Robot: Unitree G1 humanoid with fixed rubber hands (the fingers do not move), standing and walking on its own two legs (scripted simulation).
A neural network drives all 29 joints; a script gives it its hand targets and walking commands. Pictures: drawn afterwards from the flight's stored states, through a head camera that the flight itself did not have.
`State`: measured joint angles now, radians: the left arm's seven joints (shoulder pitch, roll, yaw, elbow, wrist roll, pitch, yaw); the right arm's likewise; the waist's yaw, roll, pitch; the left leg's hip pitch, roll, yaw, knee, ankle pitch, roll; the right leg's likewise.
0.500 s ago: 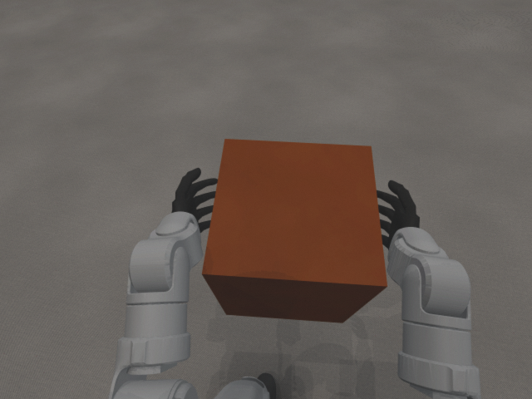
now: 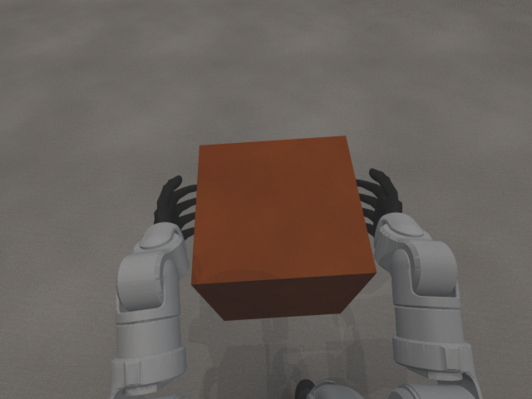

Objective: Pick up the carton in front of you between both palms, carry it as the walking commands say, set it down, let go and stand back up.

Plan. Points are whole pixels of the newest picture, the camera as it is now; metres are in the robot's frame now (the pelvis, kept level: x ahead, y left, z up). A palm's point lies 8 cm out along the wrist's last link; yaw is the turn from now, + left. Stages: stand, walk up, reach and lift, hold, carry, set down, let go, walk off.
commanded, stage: carry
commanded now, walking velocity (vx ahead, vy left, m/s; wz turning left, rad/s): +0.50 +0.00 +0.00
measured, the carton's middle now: (277, 238) +0.35 +0.00 +0.02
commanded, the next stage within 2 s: none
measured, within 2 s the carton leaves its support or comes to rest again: neither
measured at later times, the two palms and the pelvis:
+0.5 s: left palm (169, 117) +0.56 +0.18 +0.11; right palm (335, 110) +0.56 -0.12 +0.11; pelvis +0.31 +0.03 +0.01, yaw -1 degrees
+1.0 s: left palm (196, 36) +0.85 +0.16 +0.12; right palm (324, 33) +0.84 -0.14 +0.11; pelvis +0.61 +0.01 +0.01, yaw +0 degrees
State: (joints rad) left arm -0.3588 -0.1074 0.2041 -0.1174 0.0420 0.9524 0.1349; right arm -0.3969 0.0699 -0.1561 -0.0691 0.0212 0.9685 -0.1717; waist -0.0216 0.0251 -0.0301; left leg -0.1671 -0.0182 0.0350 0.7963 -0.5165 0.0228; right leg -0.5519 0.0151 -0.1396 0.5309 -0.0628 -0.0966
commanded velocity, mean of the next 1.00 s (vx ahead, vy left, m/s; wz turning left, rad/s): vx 0.50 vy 0.00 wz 0.00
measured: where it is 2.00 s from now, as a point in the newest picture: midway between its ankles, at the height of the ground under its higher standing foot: (269, 238)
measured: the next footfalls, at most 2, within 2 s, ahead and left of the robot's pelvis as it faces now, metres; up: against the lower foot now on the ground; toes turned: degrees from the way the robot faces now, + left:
left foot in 0.48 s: +0.46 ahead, +0.13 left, +0.00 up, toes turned +10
right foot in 1.00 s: +0.78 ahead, -0.10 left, +0.00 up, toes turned -11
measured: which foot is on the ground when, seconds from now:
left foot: up 0.00-0.46, down 0.48-1.00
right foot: down 0.00-0.52, up 0.54-0.98, down 1.00-1.00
